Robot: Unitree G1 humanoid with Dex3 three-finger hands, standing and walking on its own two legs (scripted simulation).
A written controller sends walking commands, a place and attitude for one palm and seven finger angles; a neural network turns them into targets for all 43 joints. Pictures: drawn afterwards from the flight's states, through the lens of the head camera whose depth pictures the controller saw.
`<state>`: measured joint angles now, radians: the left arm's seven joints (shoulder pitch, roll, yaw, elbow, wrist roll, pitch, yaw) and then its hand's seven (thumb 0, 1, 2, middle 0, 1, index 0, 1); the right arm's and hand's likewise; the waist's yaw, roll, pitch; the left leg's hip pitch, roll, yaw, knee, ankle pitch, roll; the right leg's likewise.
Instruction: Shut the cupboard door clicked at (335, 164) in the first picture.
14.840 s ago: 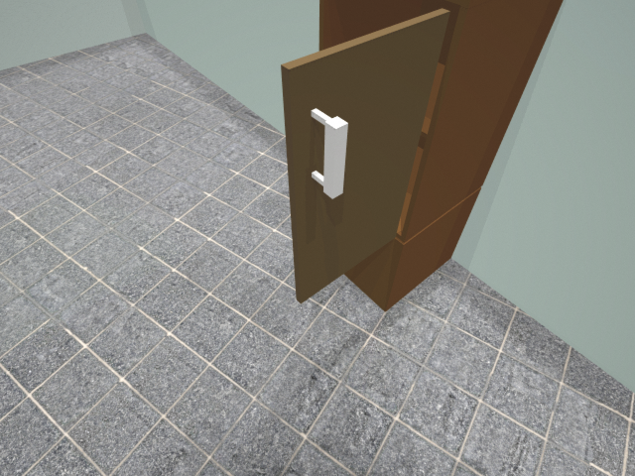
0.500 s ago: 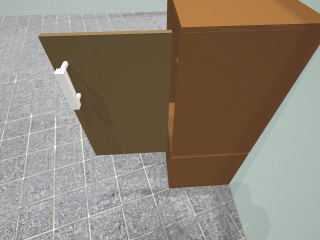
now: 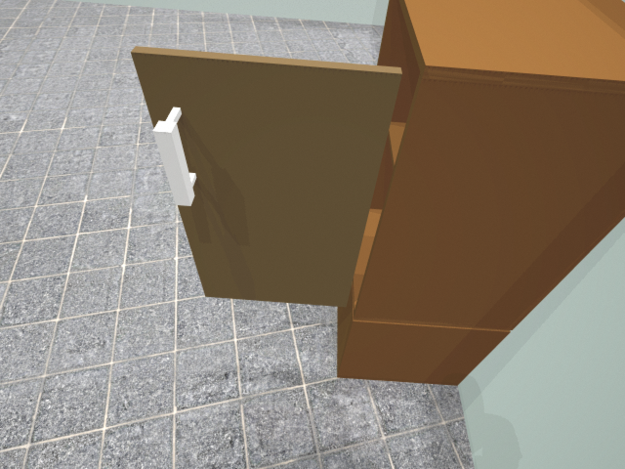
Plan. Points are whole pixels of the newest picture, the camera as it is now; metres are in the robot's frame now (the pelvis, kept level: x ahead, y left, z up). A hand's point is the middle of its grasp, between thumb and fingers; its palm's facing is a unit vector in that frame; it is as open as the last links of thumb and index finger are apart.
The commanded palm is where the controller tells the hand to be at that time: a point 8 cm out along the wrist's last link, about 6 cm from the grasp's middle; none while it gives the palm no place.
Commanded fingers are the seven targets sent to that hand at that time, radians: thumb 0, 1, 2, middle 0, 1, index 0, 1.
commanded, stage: shuffle to correct the standing spot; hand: left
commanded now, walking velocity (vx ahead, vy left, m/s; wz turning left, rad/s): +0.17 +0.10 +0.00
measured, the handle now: (180, 157) +0.50 +0.25 +0.11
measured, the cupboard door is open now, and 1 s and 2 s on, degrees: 90 90 90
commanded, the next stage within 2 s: come to a stop and stand still in 0.10 s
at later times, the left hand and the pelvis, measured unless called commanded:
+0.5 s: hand (197, 459) +0.16 +0.18 -0.16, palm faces +0.03 -0.97 -0.23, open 7.3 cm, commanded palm none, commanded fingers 0.00 0.90 0.90 -0.20 -0.30 -0.20 -0.30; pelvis +0.07 +0.00 +0.00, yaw +2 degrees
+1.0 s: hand out of the picture +0.03 +0.25 -0.16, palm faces +0.04 -0.95 -0.31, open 7.4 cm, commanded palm none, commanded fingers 0.00 0.90 0.90 -0.20 -0.30 -0.20 -0.30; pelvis +0.04 +0.05 +0.00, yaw +0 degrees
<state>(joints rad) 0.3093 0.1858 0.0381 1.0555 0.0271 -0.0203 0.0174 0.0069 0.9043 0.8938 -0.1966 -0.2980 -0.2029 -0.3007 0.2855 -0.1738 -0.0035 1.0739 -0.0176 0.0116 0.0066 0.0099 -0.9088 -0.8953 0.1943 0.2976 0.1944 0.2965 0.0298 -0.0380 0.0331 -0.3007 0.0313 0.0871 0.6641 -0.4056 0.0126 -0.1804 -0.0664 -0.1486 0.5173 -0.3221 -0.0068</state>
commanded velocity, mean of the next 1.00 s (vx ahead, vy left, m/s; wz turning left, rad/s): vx -0.03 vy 0.02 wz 0.00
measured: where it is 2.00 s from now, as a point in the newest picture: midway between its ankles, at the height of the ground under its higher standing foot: outside the picture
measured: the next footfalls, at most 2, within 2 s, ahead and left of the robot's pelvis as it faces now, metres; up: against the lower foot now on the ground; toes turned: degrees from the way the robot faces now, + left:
right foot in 0.38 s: +0.15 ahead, -0.07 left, +0.00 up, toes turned +3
left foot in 0.68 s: +0.09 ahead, +0.15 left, +0.00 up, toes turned +6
